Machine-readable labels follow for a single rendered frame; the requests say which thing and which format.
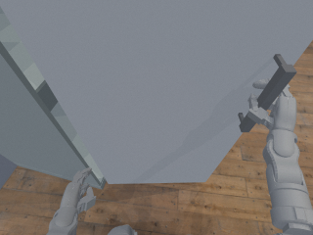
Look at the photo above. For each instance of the left robot hand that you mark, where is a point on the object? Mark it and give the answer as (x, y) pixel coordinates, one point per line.
(73, 195)

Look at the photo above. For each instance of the left robot thigh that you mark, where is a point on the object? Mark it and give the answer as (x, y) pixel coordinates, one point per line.
(123, 230)

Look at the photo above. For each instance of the right robot hand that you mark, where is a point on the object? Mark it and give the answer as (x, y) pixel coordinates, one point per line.
(283, 109)

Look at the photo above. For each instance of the robot left forearm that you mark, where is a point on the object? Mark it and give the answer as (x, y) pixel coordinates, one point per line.
(64, 222)

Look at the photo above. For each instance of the robot right forearm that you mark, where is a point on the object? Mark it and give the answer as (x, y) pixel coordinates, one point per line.
(291, 210)

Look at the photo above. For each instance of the handle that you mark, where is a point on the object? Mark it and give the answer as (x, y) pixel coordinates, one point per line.
(275, 86)

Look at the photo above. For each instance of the fridge door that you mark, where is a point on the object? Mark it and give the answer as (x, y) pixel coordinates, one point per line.
(153, 88)

